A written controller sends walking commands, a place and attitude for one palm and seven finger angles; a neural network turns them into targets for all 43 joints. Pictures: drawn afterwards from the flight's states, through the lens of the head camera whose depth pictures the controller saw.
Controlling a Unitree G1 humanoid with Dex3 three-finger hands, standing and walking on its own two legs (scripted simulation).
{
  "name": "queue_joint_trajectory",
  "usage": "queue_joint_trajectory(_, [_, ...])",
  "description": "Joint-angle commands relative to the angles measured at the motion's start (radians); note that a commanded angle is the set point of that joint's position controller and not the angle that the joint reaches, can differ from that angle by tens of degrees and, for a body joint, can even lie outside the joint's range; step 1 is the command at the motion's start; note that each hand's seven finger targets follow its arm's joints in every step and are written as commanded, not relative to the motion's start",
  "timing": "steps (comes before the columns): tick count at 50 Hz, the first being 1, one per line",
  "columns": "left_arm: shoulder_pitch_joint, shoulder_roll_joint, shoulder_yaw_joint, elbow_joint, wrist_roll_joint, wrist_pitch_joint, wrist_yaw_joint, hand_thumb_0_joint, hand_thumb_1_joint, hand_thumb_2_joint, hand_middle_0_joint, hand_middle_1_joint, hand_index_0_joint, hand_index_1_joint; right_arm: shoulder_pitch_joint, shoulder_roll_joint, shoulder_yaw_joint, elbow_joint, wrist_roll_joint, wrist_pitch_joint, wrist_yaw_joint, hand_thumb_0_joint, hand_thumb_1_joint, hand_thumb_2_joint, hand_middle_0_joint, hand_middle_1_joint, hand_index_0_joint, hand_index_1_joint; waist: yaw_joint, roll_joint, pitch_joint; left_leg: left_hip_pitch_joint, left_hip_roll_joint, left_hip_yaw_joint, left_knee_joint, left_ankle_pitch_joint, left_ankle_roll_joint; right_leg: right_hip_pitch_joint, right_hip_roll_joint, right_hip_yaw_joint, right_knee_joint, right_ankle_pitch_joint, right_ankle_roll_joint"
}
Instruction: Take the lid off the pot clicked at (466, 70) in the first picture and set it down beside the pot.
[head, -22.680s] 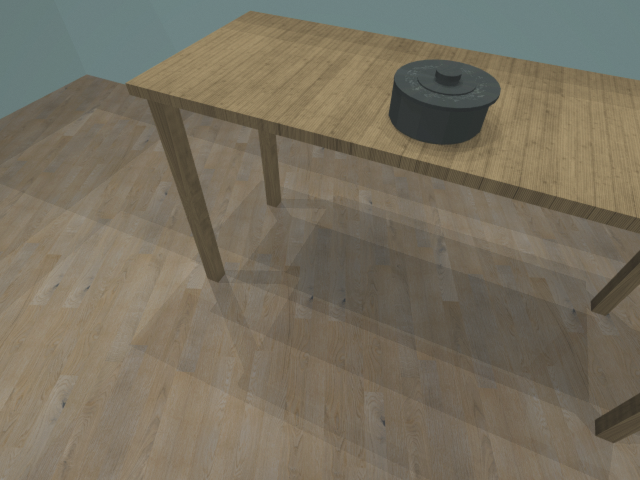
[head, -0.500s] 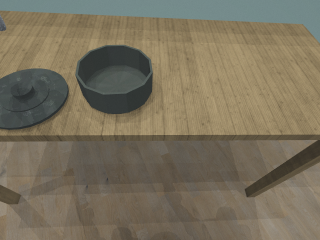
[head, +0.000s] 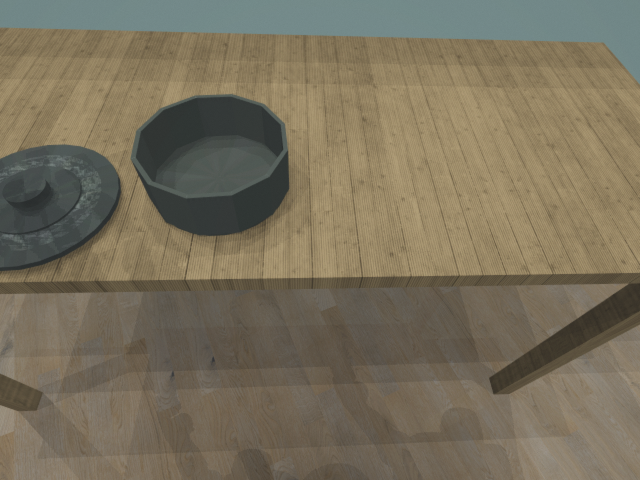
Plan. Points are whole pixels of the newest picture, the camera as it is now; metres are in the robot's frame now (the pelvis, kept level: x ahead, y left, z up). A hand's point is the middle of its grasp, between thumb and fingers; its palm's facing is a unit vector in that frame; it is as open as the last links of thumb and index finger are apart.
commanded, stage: draw the hand back to the body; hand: left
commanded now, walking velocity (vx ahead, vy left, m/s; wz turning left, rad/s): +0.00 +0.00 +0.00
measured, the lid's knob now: (27, 190) +0.47 +0.37 +0.07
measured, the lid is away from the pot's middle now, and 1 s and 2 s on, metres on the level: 0.24 0.24 0.24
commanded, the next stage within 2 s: none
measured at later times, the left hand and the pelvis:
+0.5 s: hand out of the picture +0.43 +0.29 +0.27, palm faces +0.36 -0.76 -0.54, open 11.1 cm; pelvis +0.00 -0.03 +0.00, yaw +0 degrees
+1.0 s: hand out of the picture +0.35 +0.26 +0.29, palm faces +0.56 -0.80 -0.21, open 9.4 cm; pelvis +0.01 -0.05 +0.01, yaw -1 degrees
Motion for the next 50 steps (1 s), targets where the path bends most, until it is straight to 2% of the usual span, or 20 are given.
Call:
queue_joint_trajectory(1, [-0.313, 0.237, 0.084, -0.194, -0.018, -0.01, 0.039, 0.0, -0.074, 0.775, -0.405, -0.754, -0.405, -0.754, 0.029, -0.172, -0.06, -0.104, -0.006, 0.002, -0.002, 0.0, -0.9, -0.9, 0.2, 0.3, 0.2, 0.3, 0.017, 0.084, -0.386, 0.359, -0.009, 0.004, -0.01, 0.505, 0.015, 0.058, 0.082, -0.061, -0.011, 0.267, -0.067])
queue_joint_trajectory(4, [-0.343, 0.275, 0.116, -0.328, -0.026, 0.003, 0.045, 0.0, -0.074, 0.775, -0.405, -0.754, -0.405, -0.754, -0.003, -0.172, -0.065, -0.126, -0.008, 0.024, 0.005, 0.0, -0.9, -0.9, 0.2, 0.3, 0.2, 0.3, 0.021, 0.115, -0.412, 0.366, -0.01, 0.001, -0.017, 0.471, 0.018, 0.075, 0.079, -0.055, -0.012, 0.255, -0.067])
queue_joint_trajectory(7, [-0.254, 0.33, 0.179, -0.392, -0.035, 0.01, 0.05, 0.0, -0.074, 0.775, -0.405, -0.754, -0.405, -0.754, -0.025, -0.169, -0.063, -0.15, -0.008, 0.028, 0.007, 0.0, -0.9, -0.9, 0.2, 0.3, 0.2, 0.3, 0.038, 0.128, -0.45, 0.387, -0.013, -0.001, -0.002, 0.533, 0.023, 0.107, 0.08, -0.051, -0.001, 0.287, -0.067])
queue_joint_trajectory(10, [-0.171, 0.326, 0.204, -0.435, -0.062, 0.017, 0.045, 0.0, -0.074, 0.775, -0.405, -0.754, -0.405, -0.754, -0.052, -0.163, -0.06, -0.173, -0.005, 0.032, 0.006, 0.0, -0.9, -0.9, 0.2, 0.3, 0.2, 0.3, 0.048, 0.111, -0.423, 0.362, -0.017, 0.002, -0.008, 0.486, 0.024, 0.124, 0.076, -0.053, 0.001, 0.284, -0.066])
queue_joint_trajectory(12, [-0.159, 0.321, 0.21, -0.53, -0.075, 0.028, 0.045, 0.0, -0.074, 0.775, -0.405, -0.754, -0.405, -0.754, -0.077, -0.16, -0.059, -0.186, -0.004, 0.034, 0.008, 0.0, -0.9, -0.9, 0.2, 0.3, 0.2, 0.3, 0.051, 0.148, -0.448, 0.402, -0.013, -0.006, -0.001, 0.554, 0.025, 0.124, 0.073, -0.052, 0.003, 0.298, -0.066])
queue_joint_trajectory(15, [-0.076, 0.305, 0.224, -0.508, -0.095, 0.041, 0.04, 0.0, -0.074, 0.775, -0.405, -0.754, -0.405, -0.754, -0.086, -0.156, -0.054, -0.191, -0.001, 0.035, 0.004, 0.0, -0.9, -0.9, 0.2, 0.3, 0.2, 0.3, 0.053, 0.091, -0.372, 0.36, -0.016, -0.004, -0.016, 0.46, 0.022, 0.119, 0.074, -0.063, -0.006, 0.262, -0.066])
queue_joint_trajectory(17, [-0.091, 0.313, 0.235, -0.652, -0.105, 0.045, 0.044, 0.0, -0.074, 0.775, -0.405, -0.754, -0.405, -0.754, -0.113, -0.153, -0.054, -0.207, -0.003, 0.034, 0.006, 0.0, -0.9, -0.9, 0.2, 0.3, 0.2, 0.3, 0.064, 0.152, -0.451, 0.421, -0.017, -0.012, -0.008, 0.535, 0.025, 0.143, 0.068, -0.052, 0.003, 0.29, -0.066])
queue_joint_trajectory(18, [-0.15, 0.092, 0.445, -0.604, -0.72, -0.034, 0.227, 0.0, -0.074, 0.775, -0.405, -0.754, -0.405, -0.754, 0.039, -0.097, -0.06, -0.251, 0.001, -0.041, 0.001, 0.0, -0.9, -0.9, 0.2, 0.3, 0.2, 0.3, 0.033, 0.128, -0.281, 0.506, 0.029, 0.007, -0.027, 0.405, -0.002, 0.007, 0.059, -0.068, -0.031, 0.195, -0.095])
queue_joint_trajectory(19, [-0.002, 0.052, 0.384, -0.538, -0.766, -0.05, 0.313, 0.0, -0.074, 0.775, -0.405, -0.754, -0.405, -0.754, -0.002, -0.127, -0.034, -0.234, -0.008, -0.058, -0.007, 0.0, -0.9, -0.9, 0.2, 0.3, 0.2, 0.3, 0.048, 0.063, -0.269, 0.517, 0.05, -0.042, -0.061, 0.32, -0.004, 0.026, 0.063, -0.059, -0.039, 0.149, -0.092])
queue_joint_trajectory(21, [0.098, 0.047, 0.475, -0.575, -0.924, -0.079, 0.425, 0.0, -0.074, 0.775, -0.405, -0.754, -0.405, -0.754, -0.038, -0.148, -0.037, -0.238, -0.014, -0.084, -0.03, 0.0, -0.9, -0.9, 0.2, 0.3, 0.2, 0.3, 0.07, -0.042, -0.293, 0.456, 0.039, -0.009, -0.07, 0.261, 0.009, 0.12, 0.057, -0.042, -0.057, 0.197, -0.085])
queue_joint_trajectory(23, [0.055, 0.045, 0.504, -0.741, -0.984, -0.11, 0.498, 0.0, -0.074, 0.775, -0.405, -0.754, -0.405, -0.754, -0.056, -0.138, -0.036, -0.241, -0.021, -0.111, -0.038, 0.0, -0.9, -0.9, 0.2, 0.3, 0.2, 0.3, 0.075, 0.057, -0.352, 0.477, 0.039, 0.003, -0.071, 0.322, -0.001, 0.181, 0.046, -0.031, -0.05, 0.263, -0.078])
queue_joint_trajectory(26, [0.122, 0.027, 0.546, -0.742, -1.025, -0.111, 0.567, 0.0, -0.001, 0.784, -0.389, -0.72, -0.389, -0.72, -0.075, -0.137, -0.033, -0.198, -0.035, -0.135, -0.041, 0.0, -0.9, -0.9, 0.2, 0.3, 0.2, 0.3, 0.088, 0.078, -0.256, 0.424, 0.036, 0.019, -0.095, 0.291, -0.008, 0.208, 0.046, -0.031, -0.076, 0.269, -0.078])
queue_joint_trajectory(29, [0.215, 0.003, 0.577, -0.894, -1.05, -0.13, 0.602, 0.0, 0.072, 0.793, -0.374, -0.686, -0.374, -0.686, -0.113, -0.118, -0.032, -0.204, -0.043, -0.173, -0.036, 0.0, -0.9, -0.9, 0.2, 0.3, 0.2, 0.3, 0.112, 0.169, -0.31, 0.472, 0.039, 0.016, -0.107, 0.383, -0.016, 0.276, 0.041, -0.03, -0.071, 0.34, -0.079])
queue_joint_trajectory(32, [0.306, -0.009, 0.605, -0.912, -1.069, -0.127, 0.62, 0.0, 0.145, 0.803, -0.359, -0.652, -0.359, -0.652, -0.14, -0.121, -0.035, -0.185, -0.049, -0.187, -0.032, 0.0, -0.9, -0.9, 0.2, 0.3, 0.2, 0.3, 0.116, 0.041, -0.252, 0.428, 0.041, 0.035, -0.121, 0.384, -0.008, 0.305, 0.04, -0.031, -0.078, 0.397, -0.068])
queue_joint_trajectory(36, [0.341, -0.043, 0.606, -1.091, -1.079, -0.147, 0.625, 0.0, 0.243, 0.815, -0.338, -0.606, -0.338, -0.606, -0.179, -0.107, -0.04, -0.19, -0.049, -0.224, -0.031, 0.0, -0.9, -0.9, 0.2, 0.3, 0.2, 0.3, 0.127, 0.128, -0.284, 0.487, 0.037, 0.045, -0.119, 0.437, -0.005, 0.331, 0.038, -0.022, -0.087, 0.437, -0.065])
queue_joint_trajectory(37, [0.401, -0.052, 0.616, -1.071, -1.079, -0.142, 0.63, 0.0, 0.267, 0.818, -0.333, -0.595, -0.333, -0.595, -0.173, -0.106, -0.043, -0.184, -0.053, -0.23, -0.032, 0.0, -0.9, -0.9, 0.2, 0.3, 0.2, 0.3, 0.131, 0.122, -0.28, 0.49, 0.036, 0.047, -0.116, 0.455, -0.005, 0.329, 0.038, -0.023, -0.084, 0.452, -0.062])
queue_joint_trajectory(39, [0.497, -0.06, 0.638, -1.002, -1.088, -0.124, 0.633, 0.0, 0.316, 0.825, -0.323, -0.572, -0.323, -0.572, -0.17, -0.113, -0.047, -0.169, -0.055, -0.23, -0.033, 0.0, -0.9, -0.9, 0.2, 0.3, 0.2, 0.3, 0.135, -0.004, -0.227, 0.444, 0.033, 0.056, -0.13, 0.395, -0.003, 0.337, 0.036, -0.029, -0.091, 0.456, -0.055])
queue_joint_trajectory(42, [0.502, -0.098, 0.61, -1.13, -1.093, -0.139, 0.626, 0.0, 0.389, 0.834, -0.307, -0.538, -0.307, -0.538, -0.211, -0.101, -0.045, -0.178, -0.053, -0.246, -0.034, 0.0, -0.9, -0.9, 0.2, 0.3, 0.2, 0.3, 0.138, 0.086, -0.224, 0.477, 0.027, 0.063, -0.133, 0.392, -0.001, 0.332, 0.032, -0.021, -0.104, 0.446, -0.055])
queue_joint_trajectory(44, [0.543, -0.107, 0.625, -1.18, -1.096, -0.144, 0.633, 0.0, 0.437, 0.84, -0.297, -0.516, -0.297, -0.516, -0.21, -0.097, -0.047, -0.175, -0.057, -0.259, -0.033, 0.0, -0.9, -0.9, 0.2, 0.3, 0.2, 0.3, 0.144, 0.063, -0.248, 0.497, 0.026, 0.058, -0.134, 0.42, -0.001, 0.347, 0.034, -0.027, -0.099, 0.47, -0.055])
queue_joint_trajectory(50, [0.658, -0.147, 0.629, -1.203, -1.108, -0.138, 0.63, 0.0, 0.584, 0.859, -0.267, -0.448, -0.267, -0.448, -0.245, -0.09, -0.044, -0.165, -0.063, -0.272, -0.039, 0.0, -0.9, -0.9, 0.2, 0.3, 0.2, 0.3, 0.151, 0.02, -0.164, 0.483, 0.02, 0.066, -0.155, 0.333, 0.002, 0.325, 0.033, -0.025, -0.13, 0.398, -0.05])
